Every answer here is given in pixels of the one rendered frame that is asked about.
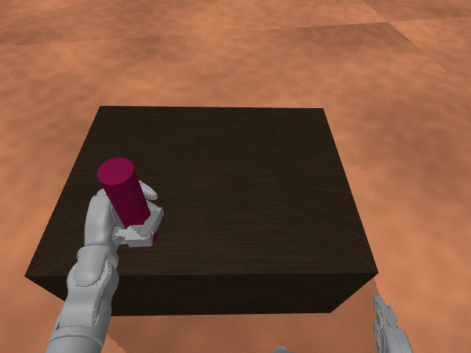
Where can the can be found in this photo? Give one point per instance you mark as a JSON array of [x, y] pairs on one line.
[[120, 182]]

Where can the right robot hand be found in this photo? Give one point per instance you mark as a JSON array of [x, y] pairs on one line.
[[389, 337]]

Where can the left robot arm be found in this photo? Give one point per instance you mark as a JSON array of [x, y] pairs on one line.
[[82, 324]]

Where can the left robot hand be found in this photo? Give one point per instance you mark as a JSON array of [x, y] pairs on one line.
[[103, 225]]

